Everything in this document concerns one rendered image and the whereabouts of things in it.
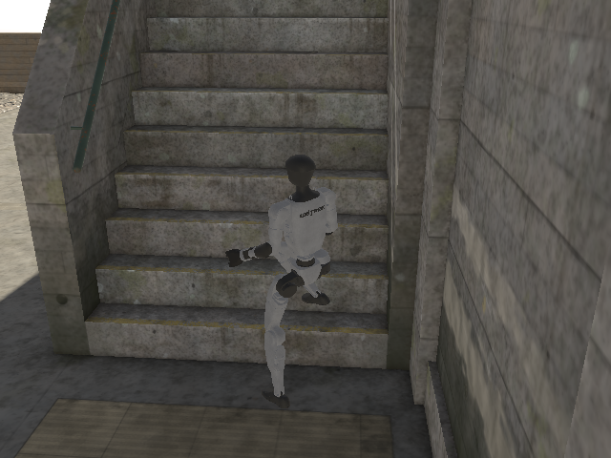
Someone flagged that stairs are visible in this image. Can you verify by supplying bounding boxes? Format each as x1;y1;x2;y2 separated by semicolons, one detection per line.
85;0;389;369

